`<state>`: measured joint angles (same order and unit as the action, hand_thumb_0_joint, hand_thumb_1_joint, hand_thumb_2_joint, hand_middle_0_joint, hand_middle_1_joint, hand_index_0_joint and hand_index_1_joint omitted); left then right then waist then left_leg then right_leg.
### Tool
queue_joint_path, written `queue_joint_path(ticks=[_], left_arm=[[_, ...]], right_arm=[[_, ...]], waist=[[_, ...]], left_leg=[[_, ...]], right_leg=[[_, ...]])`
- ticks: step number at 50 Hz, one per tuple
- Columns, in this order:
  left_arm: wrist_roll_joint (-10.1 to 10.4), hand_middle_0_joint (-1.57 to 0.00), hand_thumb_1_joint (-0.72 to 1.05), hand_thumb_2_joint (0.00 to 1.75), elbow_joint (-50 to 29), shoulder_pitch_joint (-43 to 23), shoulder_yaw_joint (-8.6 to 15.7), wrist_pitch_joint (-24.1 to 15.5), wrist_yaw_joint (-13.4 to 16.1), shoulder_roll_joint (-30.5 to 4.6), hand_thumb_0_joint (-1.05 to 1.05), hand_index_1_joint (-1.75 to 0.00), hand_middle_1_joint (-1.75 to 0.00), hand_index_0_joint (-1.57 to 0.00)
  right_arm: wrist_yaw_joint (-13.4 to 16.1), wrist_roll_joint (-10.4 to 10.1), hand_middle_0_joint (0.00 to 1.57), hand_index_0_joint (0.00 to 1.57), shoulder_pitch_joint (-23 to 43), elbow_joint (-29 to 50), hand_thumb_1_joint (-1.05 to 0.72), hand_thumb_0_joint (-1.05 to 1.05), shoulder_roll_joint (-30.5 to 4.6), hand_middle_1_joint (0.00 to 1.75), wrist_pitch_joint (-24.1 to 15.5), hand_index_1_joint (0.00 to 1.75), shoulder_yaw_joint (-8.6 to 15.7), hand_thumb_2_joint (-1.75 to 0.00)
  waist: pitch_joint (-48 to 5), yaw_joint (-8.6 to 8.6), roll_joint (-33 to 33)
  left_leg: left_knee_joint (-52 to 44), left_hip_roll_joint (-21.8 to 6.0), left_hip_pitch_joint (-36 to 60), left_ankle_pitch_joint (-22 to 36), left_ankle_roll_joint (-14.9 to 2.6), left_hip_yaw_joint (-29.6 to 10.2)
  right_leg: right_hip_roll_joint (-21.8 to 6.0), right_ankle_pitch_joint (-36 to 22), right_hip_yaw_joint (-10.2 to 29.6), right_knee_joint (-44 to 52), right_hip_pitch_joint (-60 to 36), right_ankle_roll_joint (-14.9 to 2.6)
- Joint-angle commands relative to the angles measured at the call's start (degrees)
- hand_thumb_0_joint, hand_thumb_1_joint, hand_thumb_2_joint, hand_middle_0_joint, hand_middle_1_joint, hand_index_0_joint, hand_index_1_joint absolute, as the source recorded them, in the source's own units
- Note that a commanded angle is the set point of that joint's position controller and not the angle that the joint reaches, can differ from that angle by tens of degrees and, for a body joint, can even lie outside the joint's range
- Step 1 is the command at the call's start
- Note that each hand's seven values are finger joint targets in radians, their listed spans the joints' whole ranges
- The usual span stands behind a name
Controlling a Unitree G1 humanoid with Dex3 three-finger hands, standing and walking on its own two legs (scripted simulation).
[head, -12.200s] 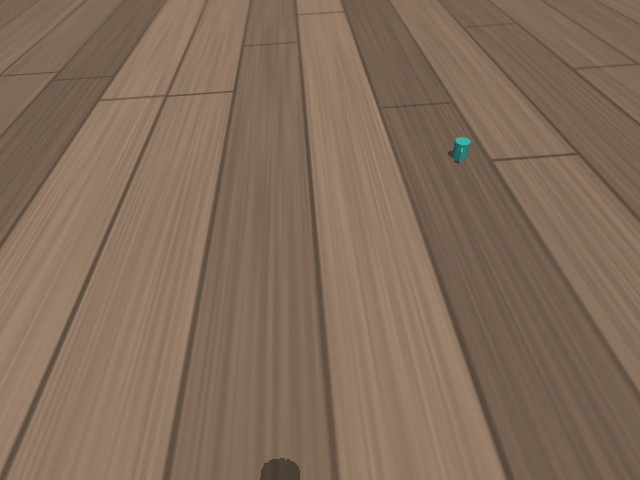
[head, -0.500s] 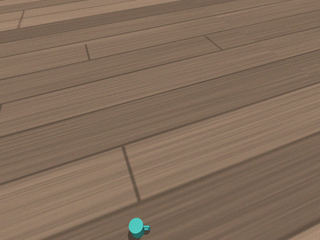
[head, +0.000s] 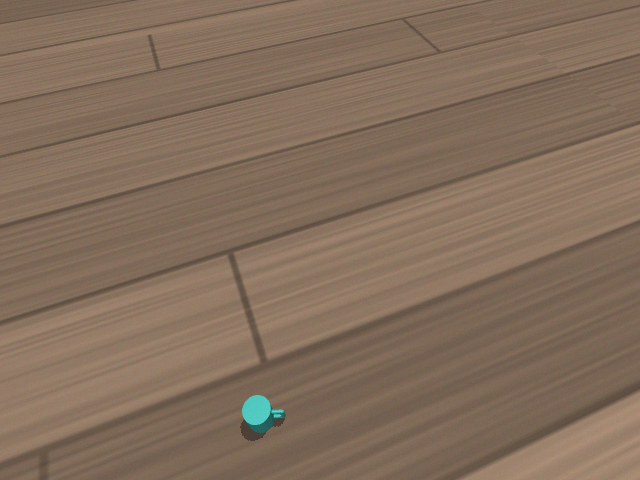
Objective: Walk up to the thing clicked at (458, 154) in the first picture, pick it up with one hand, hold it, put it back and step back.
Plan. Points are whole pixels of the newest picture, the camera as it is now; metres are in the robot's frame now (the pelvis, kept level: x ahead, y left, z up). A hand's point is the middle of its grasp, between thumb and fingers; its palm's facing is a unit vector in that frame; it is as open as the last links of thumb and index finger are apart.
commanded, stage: walk up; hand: left
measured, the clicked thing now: (265, 414) +0.39 +0.21 -0.72
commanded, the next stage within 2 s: none
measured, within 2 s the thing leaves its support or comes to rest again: neither
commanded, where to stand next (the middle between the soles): +0.06 +0.01 m, yaw +0 degrees
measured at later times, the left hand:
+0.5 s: hand out of the picture +0.01 +0.33 -0.13, palm faces +0.02 -0.84 -0.54, open 7.4 cm
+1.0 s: hand out of the picture +0.04 +0.27 -0.15, palm faces -0.04 -0.93 -0.37, open 7.3 cm
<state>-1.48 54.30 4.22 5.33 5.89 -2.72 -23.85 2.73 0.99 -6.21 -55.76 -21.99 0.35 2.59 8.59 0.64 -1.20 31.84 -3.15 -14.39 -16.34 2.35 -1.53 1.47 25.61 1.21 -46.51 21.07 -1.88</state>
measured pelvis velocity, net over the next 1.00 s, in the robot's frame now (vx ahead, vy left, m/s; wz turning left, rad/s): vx -0.02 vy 0.00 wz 0.00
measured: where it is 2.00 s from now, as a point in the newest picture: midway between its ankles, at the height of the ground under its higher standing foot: outside the picture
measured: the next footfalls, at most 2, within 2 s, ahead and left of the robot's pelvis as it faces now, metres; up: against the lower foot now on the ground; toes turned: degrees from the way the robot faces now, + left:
right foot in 0.06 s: +0.03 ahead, -0.14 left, +0.00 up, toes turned +1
left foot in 0.50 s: +0.08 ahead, +0.17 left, +0.00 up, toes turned +1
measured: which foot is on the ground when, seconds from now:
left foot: down 0.00-0.06, up 0.08-0.48, down 0.50-0.88, up 0.90-1.00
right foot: up 0.00-0.04, down 0.06-0.54, up 0.56-0.78, down 0.80-1.00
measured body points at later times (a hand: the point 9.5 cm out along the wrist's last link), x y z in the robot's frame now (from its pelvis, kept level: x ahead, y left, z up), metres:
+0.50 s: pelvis +0.00 +0.01 -0.01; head +0.05 -0.01 +0.43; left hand +0.01 +0.37 -0.09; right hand +0.12 -0.30 -0.15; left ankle +0.04 +0.17 -0.73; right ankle -0.01 -0.14 -0.73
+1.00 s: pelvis -0.02 +0.00 -0.01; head +0.01 +0.01 +0.44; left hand +0.04 +0.32 -0.12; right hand +0.07 -0.33 -0.11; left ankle -0.01 +0.13 -0.71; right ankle -0.03 -0.09 -0.73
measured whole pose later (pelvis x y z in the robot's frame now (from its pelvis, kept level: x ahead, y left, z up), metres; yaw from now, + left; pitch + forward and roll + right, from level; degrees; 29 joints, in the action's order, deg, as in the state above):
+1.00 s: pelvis -0.02 +0.00 -0.01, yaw +0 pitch -2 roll +1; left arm -3.6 49.8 13.4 3.8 2.2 -2.5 -22.1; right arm 2.5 -0.2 -11.8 -52.8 -24.4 -0.7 3.3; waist 6.4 1.7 -1.0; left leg 46.8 0.2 -20.5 -27.4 -1.7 0.5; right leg 0.9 21.2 -0.5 -37.6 14.3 -2.7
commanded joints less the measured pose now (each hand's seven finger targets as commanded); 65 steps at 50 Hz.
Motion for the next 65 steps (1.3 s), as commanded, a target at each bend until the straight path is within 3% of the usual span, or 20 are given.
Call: queue_joint_path(ticks=[1,3,6,10,21,25,27,28,31,40,42,43,45,48,52,54,55,57,62,65], left_arm=[[0.3,-0.20,0.90,0.90,-2.8,7.2,2.1,-2.9,0.5,-7.1,0.00,-0.30,-0.30,-0.20],[0.0,-0.20,0.90,0.90,-1.4,9.2,2.1,-6.6,1.8,-11.2,0.00,-0.30,-0.30,-0.20],[-0.8,-0.20,0.90,0.90,-2.6,9.8,3.4,-8.8,4.3,-18.9,0.00,-0.30,-0.30,-0.20],[0.2,-0.20,0.90,0.90,-2.5,13.1,3.6,-9.9,6.8,-17.3,0.00,-0.30,-0.30,-0.20],[-0.3,-0.20,0.90,0.90,-8.6,11.6,1.7,-10.8,5.9,-13.7,0.00,-0.30,-0.30,-0.20],[1.1,-0.20,0.90,0.90,-9.3,10.1,0.1,-8.5,5.2,-11.3,0.00,-0.30,-0.30,-0.20],[2.3,-0.20,0.90,0.90,-9.3,13.9,-1.3,-7.6,5.7,-7.4,0.00,-0.30,-0.30,-0.20],[2.0,-0.20,0.90,0.90,-7.0,13.2,-0.5,-7.2,6.4,-10.6,0.00,-0.30,-0.30,-0.20],[2.0,-0.20,0.90,0.90,-4.9,13.0,-0.1,-7.2,5.1,-11.1,0.00,-0.30,-0.30,-0.20],[-1.2,-0.20,0.90,0.90,-4.2,14.5,2.2,-5.3,2.8,-10.3,0.00,-0.30,-0.30,-0.20],[-2.7,-0.20,0.90,0.90,-5.0,14.9,3.4,-5.6,2.3,-13.3,0.00,-0.30,-0.30,-0.20],[-2.4,-0.20,0.90,0.90,-6.4,12.4,4.0,-5.5,1.7,-16.7,0.00,-0.30,-0.30,-0.20],[-2.2,-0.20,0.90,0.90,-9.9,5.9,3.3,-5.3,0.8,-15.2,0.00,-0.30,-0.30,-0.20],[-2.2,-0.20,0.90,0.90,-10.2,6.3,2.4,-5.2,1.1,-10.9,0.00,-0.30,-0.30,-0.20],[0.0,-0.20,0.90,0.90,-8.7,10.0,1.7,-7.2,1.2,-13.3,0.00,-0.30,-0.30,-0.20],[0.6,-0.20,0.90,0.90,-9.8,10.1,0.0,-8.0,1.7,-11.3,0.00,-0.30,-0.30,-0.20],[1.4,-0.20,0.90,0.90,-10.4,11.0,-1.0,-8.5,1.8,-7.8,0.00,-0.30,-0.30,-0.20],[0.3,-0.20,0.90,0.90,-9.1,9.5,0.8,-9.2,2.9,-13.9,0.00,-0.30,-0.30,-0.20],[1.3,-0.20,0.90,0.90,-8.0,12.7,0.3,-11.1,2.6,-10.7,0.00,-0.30,-0.30,-0.20],[2.2,-0.20,0.90,0.90,-3.8,21.8,0.7,-11.2,6.2,-10.7,0.00,-0.30,-0.30,-0.20]], right_arm=[[0.5,0.7,0.20,0.20,4.5,6.7,-0.90,0.00,-14.8,0.30,-1.3,0.30,3.8,-0.90],[-1.2,-0.4,0.20,0.20,2.8,7.5,-0.90,0.00,-8.7,0.30,-0.7,0.30,1.6,-0.90],[-2.3,1.9,0.20,0.20,0.3,8.5,-0.90,0.00,-11.0,0.30,2.2,0.30,2.6,-0.90],[-5.0,2.7,0.20,0.20,-1.5,8.5,-0.90,0.00,-13.8,0.30,3.5,0.30,4.0,-0.90],[-5.5,0.3,0.20,0.20,-0.6,9.8,-0.90,0.00,-10.3,0.30,2.3,0.30,4.7,-0.90],[-4.1,0.1,0.20,0.20,-7.0,6.6,-0.90,0.00,-12.1,0.30,0.9,0.30,5.4,-0.90],[-3.6,0.5,0.20,0.20,-5.0,9.2,-0.90,0.00,-17.0,0.30,-0.1,0.30,5.6,-0.90],[-3.5,0.1,0.20,0.20,-4.1,8.4,-0.90,0.00,-19.0,0.30,-0.1,0.30,6.0,-0.90],[-3.0,0.1,0.20,0.20,0.6,9.4,-0.90,0.00,-13.7,0.30,-0.3,0.30,4.0,-0.90],[-1.2,-0.2,0.20,0.20,-2.2,9.3,-0.90,0.00,-17.0,0.30,-1.4,0.30,4.9,-0.90],[-0.6,-0.8,0.20,0.20,-3.5,9.5,-0.90,0.00,-14.8,0.30,-1.5,0.30,4.4,-0.90],[-0.2,-1.2,0.20,0.20,-0.2,10.3,-0.90,0.00,-12.1,0.30,-1.5,0.30,3.8,-0.90],[0.7,-1.1,0.20,0.20,-2.3,8.6,-0.90,0.00,-12.9,0.30,-2.0,0.30,4.2,-0.90],[0.4,-1.4,0.20,0.20,-6.4,7.1,-0.90,0.00,-11.1,0.30,-3.1,0.30,3.3,-0.90],[-1.9,0.6,0.20,0.20,-7.6,8.5,-0.90,0.00,-9.6,0.30,-4.1,0.30,3.0,-0.90],[-2.4,2.1,0.20,0.20,-10.7,9.1,-0.90,0.00,-13.0,0.30,-4.2,0.30,4.5,-0.90],[-2.9,2.9,0.20,0.20,-11.7,10.2,-0.90,0.00,-18.0,0.30,-4.0,0.30,6.0,-0.90],[-4.0,1.5,0.20,0.20,-12.3,10.6,-0.90,0.00,-18.9,0.30,-3.3,0.30,6.7,-0.90],[-4.8,1.2,0.20,0.20,-10.5,12.0,-0.90,0.00,-14.9,0.30,-2.8,0.30,4.9,-0.90],[-5.1,1.5,0.20,0.20,-4.0,14.9,-0.90,0.00,-12.4,0.30,0.9,0.30,4.2,-0.90]], waist=[[-13.3,3.66,7.6],[-13.4,3.10,-8.4],[-10.7,1.93,-3.9],[-7.8,0.58,-2.6],[-5.1,0.74,-11.8],[-8.5,-2.82,-5.9],[-13.3,-1.34,11.2],[-12.8,-2.12,12.6],[-9.4,-0.03,9.3],[-9.4,1.33,11.4],[-9.8,2.13,2.5],[-5.2,2.63,-7.4],[-2.7,1.63,-8.4],[-4.0,0.21,-7.3],[-10.2,-0.11,-4.3],[-13.0,-3.08,3.6],[-12.6,-3.54,15.8],[-4.6,-4.01,9.7],[-2.3,-2.30,9.8],[-7.0,2.45,9.8]], left_leg=[[4.0,-8.6,4.0,22.7,-9.30,-3.6],[17.0,2.7,-9.0,-4.4,-2.46,1.0],[25.5,0.6,-17.3,-18.0,-3.57,-7.4],[29.5,1.4,-20.7,-8.1,-3.32,-8.8],[10.1,1.0,-4.9,-5.2,-2.02,-0.7],[-3.5,2.4,9.3,10.3,-5.19,0.4],[-9.8,-16.4,8.8,17.6,-14.47,-24.8],[-11.1,-19.0,2.0,10.1,-19.20,-28.9],[-7.1,-10.0,0.5,10.8,-13.35,-12.7],[-2.3,-13.1,-1.3,12.8,-13.01,-14.4],[5.8,-8.0,-7.0,9.7,-8.79,-9.0],[13.5,2.2,-14.4,-5.3,-5.06,0.4],[22.8,4.0,-7.0,-17.9,-4.24,1.4],[16.3,4.0,-8.3,-12.0,-5.02,3.5],[-3.7,4.7,-1.5,-3.7,-5.47,4.2],[-12.9,-0.9,12.4,-9.0,-9.45,-8.7],[-17.2,-10.4,20.7,-12.2,-13.82,-24.8],[-17.6,-19.5,12.5,-12.6,-22.17,-31.1],[-12.9,-8.5,4.7,13.6,-15.25,-10.9],[4.4,-1.4,2.3,27.1,-9.38,1.2]], right_leg=[[-4.2,-6.8,2.0,18.1,-7.8,-1.13],[-13.4,-31.8,20.1,26.2,-20.1,-2.67],[-23.9,-20.9,30.5,27.1,-17.0,-11.30],[-16.5,-34.4,16.5,23.1,-21.5,-3.76],[-13.6,-36.8,4.8,18.7,-7.3,-8.25],[-9.1,-28.0,2.9,5.0,-0.7,-3.31],[1.0,9.8,0.1,-9.2,3.4,0.48],[-1.2,13.3,4.3,-11.8,-1.4,0.35],[-1.5,7.2,5.0,-8.6,0.0,-0.24],[-1.4,-3.1,-1.2,12.9,-7.4,-1.02],[-6.3,-5.2,7.5,21.7,-11.4,-4.26],[-13.1,-3.0,20.0,27.7,-8.1,-8.67],[-19.3,-6.6,23.6,28.5,1.8,-14.26],[-12.8,-26.6,12.6,22.1,-6.8,-11.30],[-14.5,-16.5,15.0,17.8,-13.4,-9.46],[-11.1,-14.5,10.6,6.6,-2.8,-5.82],[-1.6,-2.6,1.2,-2.3,11.5,-1.48],[-3.7,10.0,2.2,-8.3,14.0,-0.31],[-2.7,-0.7,-3.0,5.0,2.6,1.12],[-2.1,-24.0,-6.3,22.6,-9.9,3.54]])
